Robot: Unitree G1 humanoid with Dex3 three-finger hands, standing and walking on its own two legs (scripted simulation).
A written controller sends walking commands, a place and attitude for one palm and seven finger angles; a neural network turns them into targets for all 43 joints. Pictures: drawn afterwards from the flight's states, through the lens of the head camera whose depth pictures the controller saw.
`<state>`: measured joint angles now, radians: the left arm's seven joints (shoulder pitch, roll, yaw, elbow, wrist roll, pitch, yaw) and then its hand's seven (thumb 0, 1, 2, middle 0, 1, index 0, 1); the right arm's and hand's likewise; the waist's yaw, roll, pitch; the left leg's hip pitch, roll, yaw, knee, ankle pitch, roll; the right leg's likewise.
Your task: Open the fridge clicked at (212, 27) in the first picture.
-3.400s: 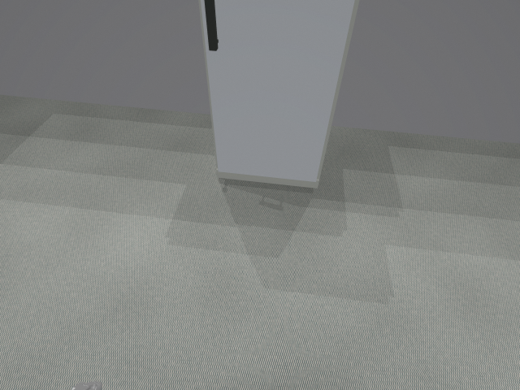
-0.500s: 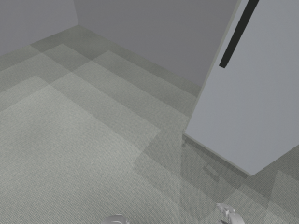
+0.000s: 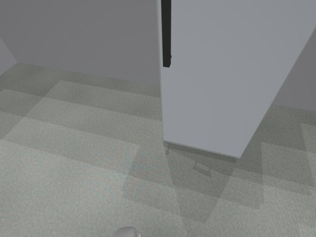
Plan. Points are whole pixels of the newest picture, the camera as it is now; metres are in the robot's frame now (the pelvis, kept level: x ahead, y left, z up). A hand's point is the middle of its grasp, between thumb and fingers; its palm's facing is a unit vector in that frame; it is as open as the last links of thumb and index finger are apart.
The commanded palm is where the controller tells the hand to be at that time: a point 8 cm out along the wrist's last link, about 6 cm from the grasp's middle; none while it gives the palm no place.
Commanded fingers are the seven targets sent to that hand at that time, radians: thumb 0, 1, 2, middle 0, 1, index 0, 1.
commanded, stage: turn to face it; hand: left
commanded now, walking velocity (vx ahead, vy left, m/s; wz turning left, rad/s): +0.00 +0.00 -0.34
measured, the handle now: (168, 15) +0.79 +0.01 +0.19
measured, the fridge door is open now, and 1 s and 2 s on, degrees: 0 0 0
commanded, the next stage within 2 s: take the last steps up to it in 0.26 s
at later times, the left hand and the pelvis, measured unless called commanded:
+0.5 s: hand out of the picture +0.12 +0.22 -0.16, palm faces -0.16 -0.97 -0.19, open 7.3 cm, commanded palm none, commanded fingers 0.00 0.90 0.90 -0.20 -0.30 -0.20 -0.30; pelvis +0.01 +0.04 +0.01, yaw -10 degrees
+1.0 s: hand out of the picture +0.07 +0.18 -0.17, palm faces -0.13 -0.98 -0.17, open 7.3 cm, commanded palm none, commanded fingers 0.00 0.90 0.90 -0.20 -0.30 -0.20 -0.30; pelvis +0.11 +0.00 +0.00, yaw -11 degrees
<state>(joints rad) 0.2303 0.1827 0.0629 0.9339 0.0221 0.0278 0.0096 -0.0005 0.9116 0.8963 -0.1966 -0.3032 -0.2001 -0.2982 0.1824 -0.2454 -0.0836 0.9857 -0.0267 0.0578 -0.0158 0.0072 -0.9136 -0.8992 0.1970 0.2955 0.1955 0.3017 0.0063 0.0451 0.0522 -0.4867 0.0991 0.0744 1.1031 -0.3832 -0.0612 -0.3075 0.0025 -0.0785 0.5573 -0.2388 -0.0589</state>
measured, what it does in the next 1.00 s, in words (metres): walks ahead: left foot, then right foot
